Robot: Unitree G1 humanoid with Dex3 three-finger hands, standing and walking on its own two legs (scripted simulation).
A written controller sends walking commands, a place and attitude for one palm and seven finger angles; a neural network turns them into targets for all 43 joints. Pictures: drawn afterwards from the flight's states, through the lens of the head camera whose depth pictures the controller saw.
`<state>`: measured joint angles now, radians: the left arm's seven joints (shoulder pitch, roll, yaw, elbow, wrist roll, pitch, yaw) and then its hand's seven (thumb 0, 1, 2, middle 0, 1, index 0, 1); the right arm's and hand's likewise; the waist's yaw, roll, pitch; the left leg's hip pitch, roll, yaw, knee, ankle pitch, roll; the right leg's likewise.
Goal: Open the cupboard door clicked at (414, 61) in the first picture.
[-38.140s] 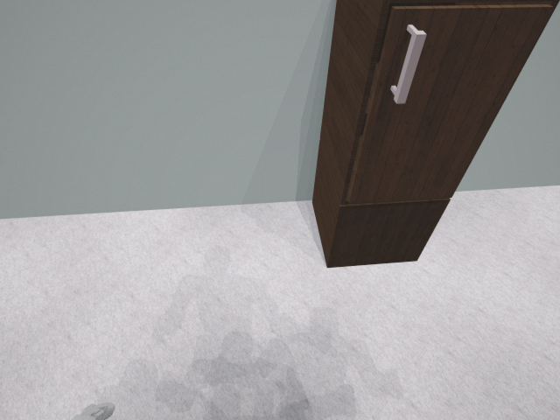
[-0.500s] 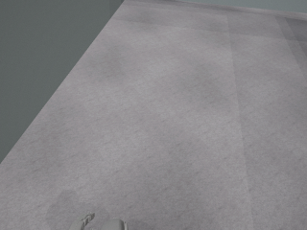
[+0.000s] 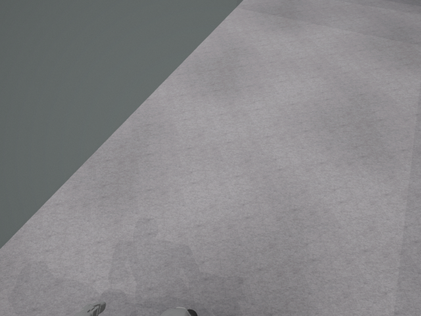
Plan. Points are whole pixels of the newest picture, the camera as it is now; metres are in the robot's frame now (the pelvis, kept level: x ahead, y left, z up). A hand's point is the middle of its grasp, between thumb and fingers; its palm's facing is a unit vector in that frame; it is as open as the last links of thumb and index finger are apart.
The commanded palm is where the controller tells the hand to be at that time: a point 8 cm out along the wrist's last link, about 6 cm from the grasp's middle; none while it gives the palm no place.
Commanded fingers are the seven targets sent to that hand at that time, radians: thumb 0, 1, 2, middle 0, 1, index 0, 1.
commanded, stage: turn to face it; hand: left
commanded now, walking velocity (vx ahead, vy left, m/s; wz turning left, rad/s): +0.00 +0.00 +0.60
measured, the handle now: out of the picture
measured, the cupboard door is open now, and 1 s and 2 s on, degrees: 48 48 48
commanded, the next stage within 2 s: none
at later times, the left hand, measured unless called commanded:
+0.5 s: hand out of the picture -0.03 +0.18 -0.18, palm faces +0.39 -0.89 -0.25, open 7.3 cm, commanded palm none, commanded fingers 0.00 0.90 0.90 -0.20 -0.30 -0.20 -0.30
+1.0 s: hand out of the picture +0.02 +0.14 -0.14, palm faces +0.58 -0.77 -0.28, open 7.3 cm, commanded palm none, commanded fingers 0.00 0.90 0.90 -0.20 -0.30 -0.20 -0.30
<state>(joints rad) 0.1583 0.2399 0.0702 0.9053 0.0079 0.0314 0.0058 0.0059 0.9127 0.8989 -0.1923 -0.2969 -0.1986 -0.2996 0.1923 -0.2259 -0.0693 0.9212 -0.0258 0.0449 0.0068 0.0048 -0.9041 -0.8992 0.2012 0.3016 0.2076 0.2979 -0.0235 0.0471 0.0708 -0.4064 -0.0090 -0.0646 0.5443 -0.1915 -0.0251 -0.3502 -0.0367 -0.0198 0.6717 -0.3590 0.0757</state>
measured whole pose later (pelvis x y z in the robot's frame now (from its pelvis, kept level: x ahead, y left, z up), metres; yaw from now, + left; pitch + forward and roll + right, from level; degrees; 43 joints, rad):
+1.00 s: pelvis +0.06 -0.07 +0.01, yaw +38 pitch +1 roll +3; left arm 0.18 0.16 0.03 0.88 0.02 0.01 0.02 0.00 0.91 0.90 -0.20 -0.30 -0.20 -0.30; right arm 0.16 -0.26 -0.09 0.95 -0.01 0.08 0.02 0.01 -0.91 -0.90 0.20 0.30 0.20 0.30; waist -0.04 0.03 0.10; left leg -0.51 0.01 0.02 1.15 -0.43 -0.07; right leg -0.22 -0.12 -0.15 0.53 -0.33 0.00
